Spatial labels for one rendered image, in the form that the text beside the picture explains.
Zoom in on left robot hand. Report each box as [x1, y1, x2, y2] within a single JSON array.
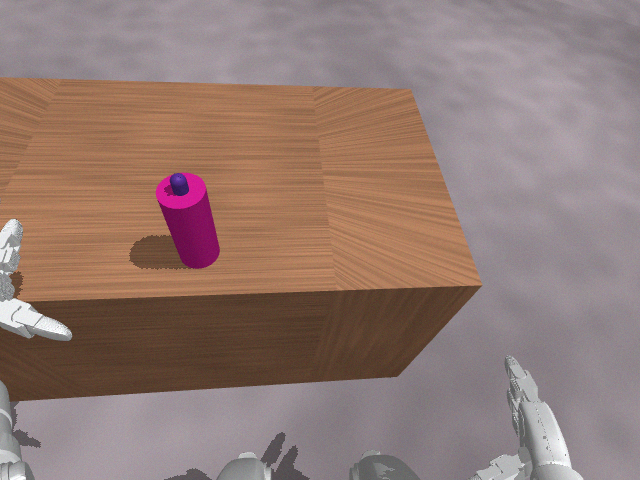
[[0, 199, 72, 341]]

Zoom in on left robot arm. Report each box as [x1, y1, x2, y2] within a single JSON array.
[[0, 380, 35, 480]]

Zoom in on bottle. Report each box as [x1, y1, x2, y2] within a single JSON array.
[[156, 173, 220, 269]]

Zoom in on right robot arm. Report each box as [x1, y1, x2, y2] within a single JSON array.
[[530, 464, 584, 480]]

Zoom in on right robot hand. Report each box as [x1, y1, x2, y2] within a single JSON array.
[[467, 355, 572, 480]]

